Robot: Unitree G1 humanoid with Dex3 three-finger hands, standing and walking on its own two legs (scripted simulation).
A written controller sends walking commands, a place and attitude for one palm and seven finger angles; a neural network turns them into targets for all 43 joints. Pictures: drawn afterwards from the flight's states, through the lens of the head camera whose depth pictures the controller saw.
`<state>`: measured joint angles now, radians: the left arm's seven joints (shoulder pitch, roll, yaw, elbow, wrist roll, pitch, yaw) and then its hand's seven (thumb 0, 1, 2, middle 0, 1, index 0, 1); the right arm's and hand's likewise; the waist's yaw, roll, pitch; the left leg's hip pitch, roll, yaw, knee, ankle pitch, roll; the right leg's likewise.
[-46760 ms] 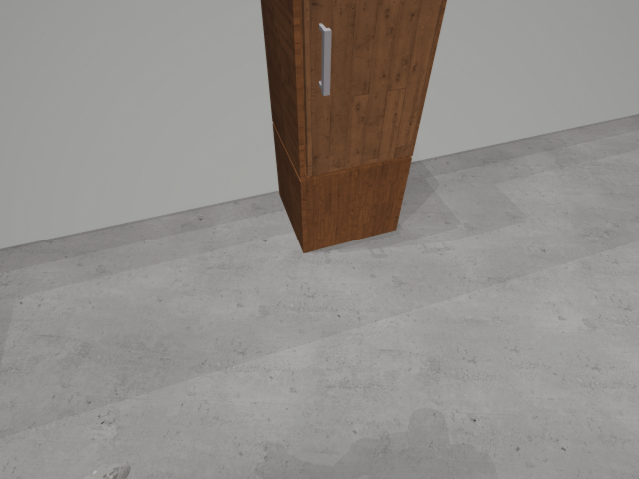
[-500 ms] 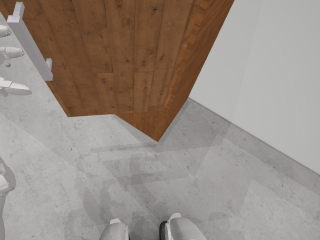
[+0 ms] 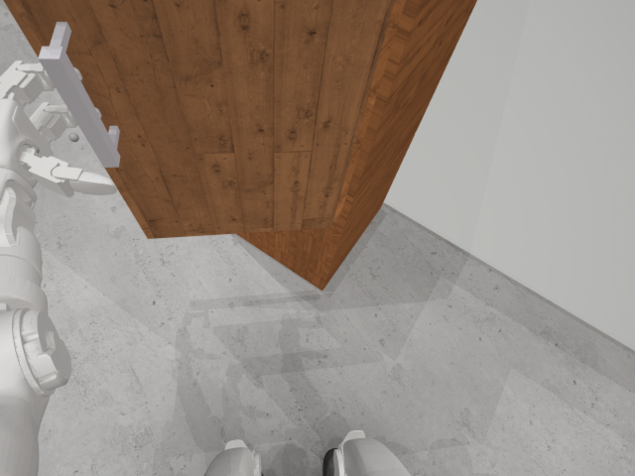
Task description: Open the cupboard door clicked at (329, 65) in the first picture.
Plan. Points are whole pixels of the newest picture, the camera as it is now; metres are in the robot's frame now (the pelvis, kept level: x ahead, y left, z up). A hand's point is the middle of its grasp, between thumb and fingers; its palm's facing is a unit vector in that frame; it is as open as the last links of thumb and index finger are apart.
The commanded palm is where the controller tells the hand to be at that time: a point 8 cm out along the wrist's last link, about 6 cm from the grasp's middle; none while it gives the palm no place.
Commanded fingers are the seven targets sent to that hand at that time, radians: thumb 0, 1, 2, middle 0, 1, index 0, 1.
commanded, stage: slide the fingers in behind the handle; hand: left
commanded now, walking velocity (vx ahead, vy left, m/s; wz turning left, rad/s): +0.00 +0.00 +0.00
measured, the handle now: (89, 103) +0.54 +0.25 +0.10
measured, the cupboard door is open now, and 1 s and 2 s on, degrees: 41 41 42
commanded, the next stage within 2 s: close the thumb around the handle in 0.96 s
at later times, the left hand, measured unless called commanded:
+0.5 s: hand (104, 139) +0.49 +0.22 +0.10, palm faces +0.04 -1.00 -0.01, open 14.0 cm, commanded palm +0.46 +0.27 +0.09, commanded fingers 0.00 -0.50 0.30 -0.30 -1.20 -0.30 -1.20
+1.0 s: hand (105, 141) +0.48 +0.22 +0.10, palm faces +0.04 -1.00 +0.00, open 14.0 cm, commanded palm +0.46 +0.27 +0.09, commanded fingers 0.00 -0.50 0.30 -0.30 -1.20 -0.30 -1.20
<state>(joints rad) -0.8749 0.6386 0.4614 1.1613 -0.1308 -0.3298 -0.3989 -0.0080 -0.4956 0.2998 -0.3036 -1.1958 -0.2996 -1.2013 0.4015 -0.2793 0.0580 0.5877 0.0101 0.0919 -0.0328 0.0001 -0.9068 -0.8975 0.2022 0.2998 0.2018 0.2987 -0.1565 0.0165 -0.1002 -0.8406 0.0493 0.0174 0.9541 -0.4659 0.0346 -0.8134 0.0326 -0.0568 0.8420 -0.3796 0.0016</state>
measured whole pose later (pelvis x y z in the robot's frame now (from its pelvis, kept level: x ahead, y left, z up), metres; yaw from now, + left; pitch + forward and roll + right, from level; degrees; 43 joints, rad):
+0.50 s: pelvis +0.00 -0.01 +0.00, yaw +0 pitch +19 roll -3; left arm -0.86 0.57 0.42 1.15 -0.13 -0.35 -0.33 -0.01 -0.50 0.30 -0.30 -1.20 -0.30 -1.20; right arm 0.40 -0.28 0.04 0.60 0.01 0.08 -0.03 0.00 -0.91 -0.90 0.20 0.30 0.20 0.30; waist -0.15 0.02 -0.10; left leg -0.82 0.05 0.02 0.94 -0.46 0.02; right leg -0.80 0.03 -0.06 0.85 -0.38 -0.01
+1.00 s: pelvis +0.00 -0.01 +0.00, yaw +1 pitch +19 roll -3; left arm -0.86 0.56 0.41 1.16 -0.13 -0.36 -0.32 -0.01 -0.50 0.30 -0.30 -1.20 -0.30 -1.20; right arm 0.40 -0.28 0.04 0.61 0.01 0.07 -0.03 0.00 -0.91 -0.90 0.20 0.30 0.20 0.30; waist -0.15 0.02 -0.10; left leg -0.82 0.05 0.02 0.94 -0.46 0.02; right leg -0.80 0.03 -0.06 0.85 -0.38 -0.01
